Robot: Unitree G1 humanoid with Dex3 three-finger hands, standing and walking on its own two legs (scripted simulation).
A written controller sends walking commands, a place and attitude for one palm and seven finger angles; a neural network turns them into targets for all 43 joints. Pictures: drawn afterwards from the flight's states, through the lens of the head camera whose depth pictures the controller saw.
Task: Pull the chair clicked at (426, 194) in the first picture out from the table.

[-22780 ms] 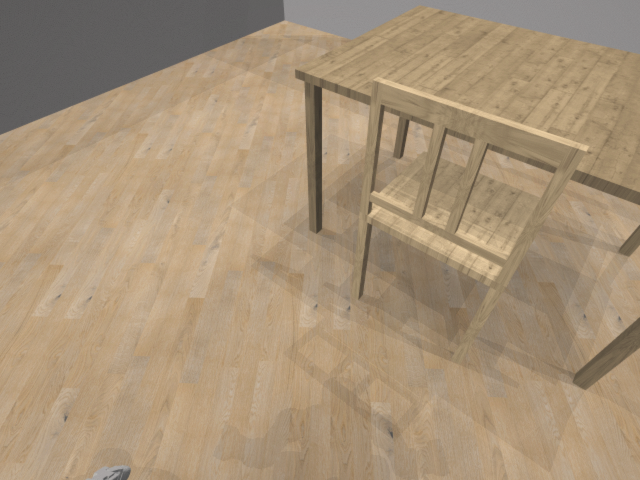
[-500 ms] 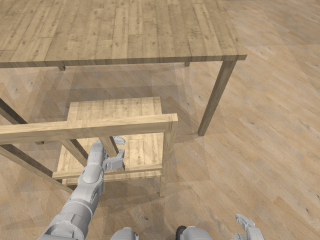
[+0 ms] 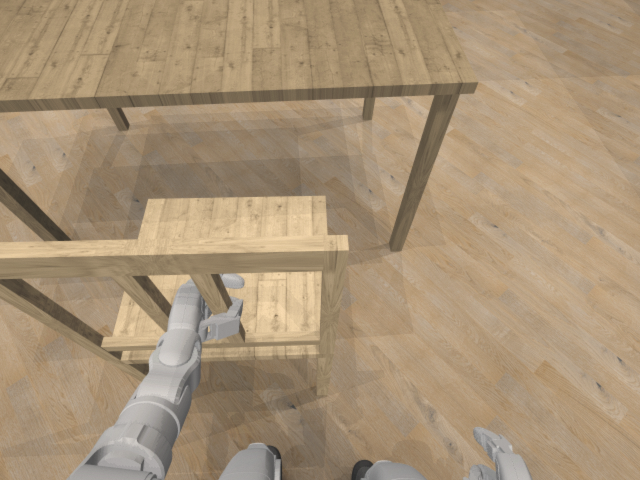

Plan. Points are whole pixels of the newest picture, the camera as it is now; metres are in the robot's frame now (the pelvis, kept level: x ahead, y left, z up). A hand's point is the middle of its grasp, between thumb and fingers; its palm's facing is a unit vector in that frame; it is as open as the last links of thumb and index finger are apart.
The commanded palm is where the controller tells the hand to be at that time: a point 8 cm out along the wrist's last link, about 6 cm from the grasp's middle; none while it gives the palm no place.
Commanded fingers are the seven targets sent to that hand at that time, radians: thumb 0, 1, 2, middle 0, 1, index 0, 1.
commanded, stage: step backward, pulling the chair out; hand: left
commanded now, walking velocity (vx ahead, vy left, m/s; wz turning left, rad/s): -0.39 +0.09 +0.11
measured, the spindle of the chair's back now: (160, 311) +0.35 +0.25 -0.10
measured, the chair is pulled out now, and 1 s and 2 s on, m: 0.30 0.51 0.64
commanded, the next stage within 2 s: stop walking, hand still on the chair in 1.30 s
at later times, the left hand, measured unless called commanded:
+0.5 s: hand (230, 391) +0.23 +0.12 -0.07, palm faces +0.01 -0.99 -0.17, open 5.8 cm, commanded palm +0.20 +0.18 -0.06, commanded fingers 0.00 0.90 0.90 -0.50 -1.45 -0.50 -1.45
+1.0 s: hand out of the picture +0.13 +0.11 -0.07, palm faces +0.01 -0.99 -0.16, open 5.8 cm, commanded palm +0.10 +0.16 -0.07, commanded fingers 0.00 0.90 0.90 -0.50 -1.45 -0.50 -1.45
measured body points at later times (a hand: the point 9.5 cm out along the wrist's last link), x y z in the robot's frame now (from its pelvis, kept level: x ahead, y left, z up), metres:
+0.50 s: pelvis -0.10 -0.02 +0.00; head -0.03 -0.02 +0.44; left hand +0.22 +0.17 -0.06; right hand +0.01 -0.26 -0.13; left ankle -0.02 +0.12 -0.71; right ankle -0.05 -0.14 -0.73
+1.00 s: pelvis -0.20 -0.02 +0.00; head -0.12 -0.03 +0.44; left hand +0.12 +0.16 -0.05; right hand -0.07 -0.26 -0.13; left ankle -0.17 +0.12 -0.71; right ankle -0.14 -0.15 -0.73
